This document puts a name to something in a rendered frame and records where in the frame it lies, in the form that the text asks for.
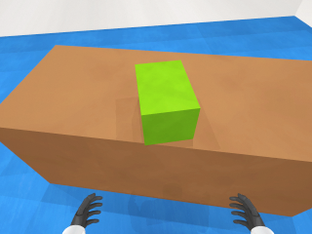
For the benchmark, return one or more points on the pedestal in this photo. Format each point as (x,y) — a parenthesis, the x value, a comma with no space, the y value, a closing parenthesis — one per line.
(75,120)

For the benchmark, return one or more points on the robot left hand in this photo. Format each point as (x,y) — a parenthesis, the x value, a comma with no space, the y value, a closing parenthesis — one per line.
(82,214)

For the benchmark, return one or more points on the carton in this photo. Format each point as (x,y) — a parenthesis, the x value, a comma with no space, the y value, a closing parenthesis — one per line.
(169,109)

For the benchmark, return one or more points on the robot right hand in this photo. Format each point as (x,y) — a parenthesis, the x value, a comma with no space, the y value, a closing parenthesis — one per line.
(251,216)

